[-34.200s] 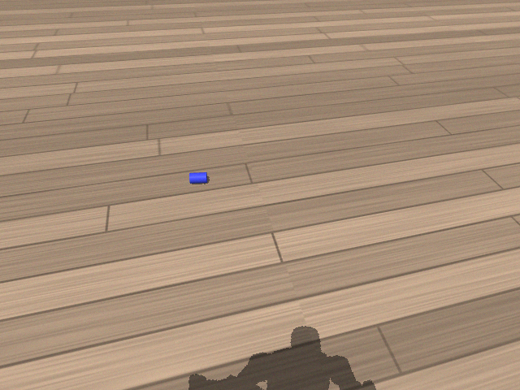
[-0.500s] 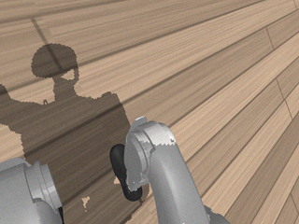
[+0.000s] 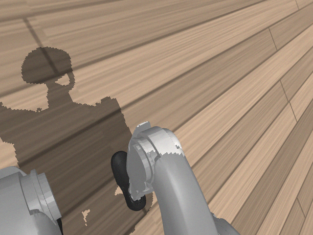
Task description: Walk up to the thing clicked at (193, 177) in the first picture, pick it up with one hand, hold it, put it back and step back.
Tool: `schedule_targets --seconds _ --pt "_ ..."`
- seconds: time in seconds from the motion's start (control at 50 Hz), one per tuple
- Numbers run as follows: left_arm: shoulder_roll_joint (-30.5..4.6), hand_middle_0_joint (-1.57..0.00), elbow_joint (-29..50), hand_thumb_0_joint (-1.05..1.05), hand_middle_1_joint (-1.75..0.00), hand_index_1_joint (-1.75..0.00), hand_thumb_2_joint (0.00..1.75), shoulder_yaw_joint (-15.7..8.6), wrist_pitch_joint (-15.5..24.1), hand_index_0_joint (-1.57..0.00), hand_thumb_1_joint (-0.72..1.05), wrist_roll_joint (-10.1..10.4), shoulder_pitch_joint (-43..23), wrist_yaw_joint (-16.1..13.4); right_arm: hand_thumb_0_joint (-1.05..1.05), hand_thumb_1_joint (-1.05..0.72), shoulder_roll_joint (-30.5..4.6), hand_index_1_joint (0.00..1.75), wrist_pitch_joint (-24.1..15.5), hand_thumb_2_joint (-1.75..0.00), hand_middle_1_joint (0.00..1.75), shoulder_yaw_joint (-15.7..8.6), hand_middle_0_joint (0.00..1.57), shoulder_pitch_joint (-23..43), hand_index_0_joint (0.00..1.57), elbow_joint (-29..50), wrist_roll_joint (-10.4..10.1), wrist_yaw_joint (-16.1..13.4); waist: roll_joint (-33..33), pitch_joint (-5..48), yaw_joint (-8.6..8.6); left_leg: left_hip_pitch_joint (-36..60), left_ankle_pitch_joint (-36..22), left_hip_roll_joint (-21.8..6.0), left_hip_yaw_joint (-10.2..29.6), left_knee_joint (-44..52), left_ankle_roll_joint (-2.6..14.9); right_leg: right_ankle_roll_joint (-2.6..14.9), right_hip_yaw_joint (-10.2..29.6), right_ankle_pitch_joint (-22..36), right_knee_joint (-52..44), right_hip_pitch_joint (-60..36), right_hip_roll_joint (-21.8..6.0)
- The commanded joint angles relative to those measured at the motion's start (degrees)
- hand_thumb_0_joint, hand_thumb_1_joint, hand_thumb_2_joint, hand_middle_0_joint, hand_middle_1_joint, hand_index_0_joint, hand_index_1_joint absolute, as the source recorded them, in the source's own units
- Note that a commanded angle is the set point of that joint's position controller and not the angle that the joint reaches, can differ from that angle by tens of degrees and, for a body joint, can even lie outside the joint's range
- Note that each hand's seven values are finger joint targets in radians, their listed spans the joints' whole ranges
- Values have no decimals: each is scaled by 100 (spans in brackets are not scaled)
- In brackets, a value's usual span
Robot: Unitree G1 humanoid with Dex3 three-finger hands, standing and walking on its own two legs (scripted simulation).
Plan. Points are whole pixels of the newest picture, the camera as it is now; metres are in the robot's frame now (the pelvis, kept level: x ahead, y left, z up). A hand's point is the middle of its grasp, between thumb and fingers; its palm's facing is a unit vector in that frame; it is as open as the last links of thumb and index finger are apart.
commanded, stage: rest palm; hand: left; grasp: from above
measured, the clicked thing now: out of the picture +0.49 +0.36 -0.28
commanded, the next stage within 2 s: close in 0.42 s
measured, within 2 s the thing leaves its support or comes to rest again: neither
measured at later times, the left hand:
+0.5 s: hand out of the picture +0.48 +0.36 -0.24, palm faces -0.42 -0.14 -0.90, open 14.2 cm
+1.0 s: hand out of the picture +0.48 +0.35 -0.25, palm faces -0.42 -0.13 -0.90, open 12.7 cm
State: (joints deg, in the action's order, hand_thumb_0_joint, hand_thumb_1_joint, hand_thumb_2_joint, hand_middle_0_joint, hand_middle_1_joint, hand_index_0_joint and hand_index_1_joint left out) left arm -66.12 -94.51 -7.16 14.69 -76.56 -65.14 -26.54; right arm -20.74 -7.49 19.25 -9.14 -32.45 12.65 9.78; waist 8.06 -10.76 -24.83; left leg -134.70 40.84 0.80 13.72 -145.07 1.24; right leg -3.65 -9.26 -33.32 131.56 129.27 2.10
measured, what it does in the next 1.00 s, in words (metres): stands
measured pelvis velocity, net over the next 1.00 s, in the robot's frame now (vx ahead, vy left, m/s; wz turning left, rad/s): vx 0.00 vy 0.00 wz -0.02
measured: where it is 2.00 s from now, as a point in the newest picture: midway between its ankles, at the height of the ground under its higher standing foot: (96, 215)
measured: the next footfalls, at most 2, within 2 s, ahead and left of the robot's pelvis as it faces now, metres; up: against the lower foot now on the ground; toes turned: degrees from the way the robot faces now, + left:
none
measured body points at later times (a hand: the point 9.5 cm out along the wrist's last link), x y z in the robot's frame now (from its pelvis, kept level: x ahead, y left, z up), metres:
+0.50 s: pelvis +0.00 +0.00 +0.00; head +0.29 +0.14 +0.31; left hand +0.50 +0.36 -0.19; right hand +0.03 -0.25 -0.04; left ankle +0.06 +0.12 -0.28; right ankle +0.14 -0.12 -0.28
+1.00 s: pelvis +0.00 +0.00 +0.00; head +0.29 +0.14 +0.31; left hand +0.49 +0.35 -0.20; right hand +0.04 -0.25 -0.03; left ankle +0.06 +0.12 -0.28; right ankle +0.14 -0.12 -0.28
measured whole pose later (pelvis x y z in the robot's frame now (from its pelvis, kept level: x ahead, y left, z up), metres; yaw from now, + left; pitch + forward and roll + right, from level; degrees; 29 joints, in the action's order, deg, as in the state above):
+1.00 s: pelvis +0.00 +0.00 +0.00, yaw -1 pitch +29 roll -17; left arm -67.6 -96.6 -6.8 14.0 -76.6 -65.2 -30.4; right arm -21.3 -9.5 20.6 -7.8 -32.6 13.2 10.6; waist 8.8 -11.5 -25.5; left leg -134.6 41.1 0.3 14.3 -145.2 1.5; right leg -3.9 -9.9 -33.0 130.9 128.9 2.4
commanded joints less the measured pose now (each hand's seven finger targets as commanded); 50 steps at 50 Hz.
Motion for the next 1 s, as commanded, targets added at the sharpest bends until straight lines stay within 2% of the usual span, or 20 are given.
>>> schedule_targets --seconds 0.0,0.1,0.16,0.26,0.28,0.32,0.34,0.36,0.42,0.46,0.52,0.54,0.6,0.68,0.74,0.76,0.82,0.84,0.92,0.98 --pt "-1205 -9 666 0 -91 -94 102 -8 37 -6 -56 126 -1378 -319 0 -89 -1967 30 -16 -90 30 -605 20 -1193 20 -197 -17 -55 -3426 3439 -364 3140 -1483 -272 -338 1613 -150 500 -616 1030 -924 -1801 139" --pt "-1334 -9 627 0 -92 -95 102 -37 5 -6 -55 49 -1356 -480 0 -89 -1940 30 -59 -90 30 -564 20 -1171 20 -154 6 -25 -3448 3590 -315 3070 -1483 -257 -391 1618 -122 490 -614 1140 -909 -2042 170" --pt "-1256 -10 561 0 -91 -94 100 -4 -55 -7 -54 86 -1348 -511 0 -89 -1964 30 -109 -90 30 -537 20 -1142 20 -166 -2 3 -3432 3374 -389 3055 -1476 -281 -342 1621 -137 487 -631 1100 -897 -1874 158" --pt "-1513 -11 687 0 -90 -93 99 -216 -126 -8 -52 41 -1454 -601 0 -90 -2013 30 -136 -90 30 -532 20 -1184 20 -179 4 40 -3653 3534 -348 3215 -1662 -317 -267 1641 -189 498 -628 1189 -841 -1847 108" --pt "-1429 -11 689 0 -90 -93 99 -194 -144 -8 -52 54 -1402 -562 0 -90 -2064 30 -165 -90 30 -580 20 -1187 20 -166 9 52 -3667 3474 -361 3287 -1736 -327 -258 1634 -214 497 -615 1167 -812 -1720 92" --pt "-1537 -11 840 0 -91 -94 99 -311 -161 -8 -53 61 -1460 -526 0 -90 -2036 30 -155 -90 30 -557 20 -1221 20 -200 15 80 -3826 3547 -355 3428 -1924 -365 -197 1663 -265 497 -627 1222 -822 -1699 69" --pt "-1559 -11 771 0 -91 -94 98 -295 -187 -8 -52 95 -1389 -519 0 -90 -1989 30 -137 -90 30 -564 20 -1172 20 -200 -3 73 -3861 3666 -275 3434 -1865 -344 -240 1686 -240 506 -622 1209 -844 -1852 120" --pt "-1456 -11 733 0 -91 -93 98 -256 -203 -8 -52 103 -1312 -481 0 -90 -1998 30 -143 -90 30 -582 20 -1208 20 -176 8 91 -3788 3651 -337 3432 -1945 -352 -232 1644 -236 492 -604 1273 -825 -1832 96" --pt "-1310 -10 643 0 -92 -95 99 -163 -267 -7 -53 180 -1313 -348 0 -90 -1956 30 -134 -90 30 -512 20 -1225 20 -216 -9 110 -3506 3428 -417 2989 -1716 -293 -340 1537 -152 493 -588 1232 -920 -1921 120" --pt "-1290 -11 487 0 -92 -95 99 -122 -282 -8 -52 294 -1069 -228 0 -90 -1957 30 -113 -90 30 -536 20 -1217 20 -226 -26 80 -3336 3388 -362 2841 -1512 -282 -405 1594 -105 473 -578 1134 -1018 -2091 150" --pt "-1242 -14 582 0 -92 -93 93 -41 -210 -13 -43 345 -1026 -91 0 -89 -1968 30 -55 -90 30 -509 20 -1195 20 -197 -31 52 -3301 3415 -328 2910 -1545 -286 -363 1580 -126 493 -599 1118 -1015 -2110 144" --pt "-1245 -16 708 0 -92 -93 92 8 -166 -15 -42 332 -1148 -52 0 -89 -1983 30 -47 -90 30 -504 20 -1232 20 -183 -32 44 -3233 3446 -405 2845 -1509 -279 -389 1547 -98 479 -587 1137 -1034 -2196 152" --pt "-1368 -18 903 0 -91 -90 87 -61 -3 -18 -36 399 -1263 -56 0 -89 -2031 30 -15 -90 30 -449 20 -1223 20 -178 -21 11 -3215 3429 -394 2883 -1545 -280 -333 1527 -125 502 -627 1120 -1028 -2197 126" --pt "-1442 -20 982 0 -89 -88 83 -27 188 -21 -31 261 -1270 -186 0 -89 -2057 30 -1 -90 30 -432 20 -1113 20 -128 26 -26 -3537 3491 -353 3343 -1621 -323 -224 1588 -223 530 -685 1028 -943 -1942 140" --pt "-1634 -21 1021 0 -88 -87 81 -138 234 -22 -28 155 -1327 -364 0 -88 -2028 30 -7 -90 30 -402 20 -1058 20 -106 45 -24 -3515 3473 -324 3195 -1524 -323 -276 1588 -178 502 -670 1052 -953 -2015 151" --pt "-1634 -22 885 0 -87 -86 81 -137 223 -23 -28 136 -1301 -425 0 -88 -2027 30 -23 -90 30 -411 20 -986 20 -111 36 -33 -3497 3383 -279 3111 -1398 -313 -293 1585 -173 509 -667 964 -943 -1935 151" --pt "-1519 -24 674 0 -85 -84 79 -48 133 -25 -25 33 -1292 -566 0 -88 -2038 30 -77 -90 30 -486 20 -998 20 -107 54 -20 -3550 3290 -331 3201 -1317 -340 -275 1694 -179 489 -672 941 -906 -1852 167" --pt "-1521 -24 650 0 -85 -84 80 -104 100 -25 -25 27 -1278 -600 0 -88 -2053 30 -98 -90 30 -474 20 -1027 20 -153 51 0 -3572 3237 -354 3144 -1373 -354 -235 1690 -192 476 -693 974 -886 -1739 148" --pt "-1326 -26 395 0 -83 -82 77 -10 -71 -27 -22 100 -1240 -637 0 -88 -2061 30 -169 -90 30 -520 20 -1057 20 -218 26 34 -3510 3222 -418 3067 -1501 -366 -226 1683 -179 450 -662 1136 -896 -1762 144" --pt "-1403 -30 455 0 -80 -78 73 -28 -139 -32 -17 206 -1280 -615 0 -88 -1979 30 -174 -90 30 -448 20 -1069 20 -251 16 38 -3406 3435 -418 3039 -1562 -356 -282 1642 -138 431 -626 1281 -953 -2088 159"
